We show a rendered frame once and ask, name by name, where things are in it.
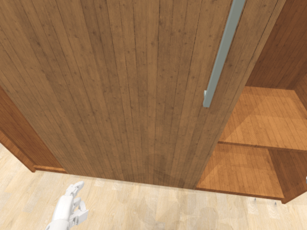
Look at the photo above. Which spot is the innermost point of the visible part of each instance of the handle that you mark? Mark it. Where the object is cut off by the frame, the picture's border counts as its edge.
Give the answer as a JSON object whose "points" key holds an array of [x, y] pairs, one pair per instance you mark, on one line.
{"points": [[229, 31]]}

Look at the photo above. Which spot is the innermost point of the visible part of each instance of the robot left hand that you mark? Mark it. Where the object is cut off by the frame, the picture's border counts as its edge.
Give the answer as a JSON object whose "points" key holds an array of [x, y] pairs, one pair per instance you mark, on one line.
{"points": [[67, 204]]}

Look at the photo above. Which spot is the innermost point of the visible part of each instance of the left robot forearm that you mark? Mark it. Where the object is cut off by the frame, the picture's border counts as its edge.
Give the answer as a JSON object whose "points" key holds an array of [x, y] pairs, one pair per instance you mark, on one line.
{"points": [[58, 224]]}

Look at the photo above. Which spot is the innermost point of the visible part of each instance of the wardrobe door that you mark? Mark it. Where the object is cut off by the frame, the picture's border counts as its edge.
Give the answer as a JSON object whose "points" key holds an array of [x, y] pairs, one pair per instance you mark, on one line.
{"points": [[115, 88], [18, 130]]}

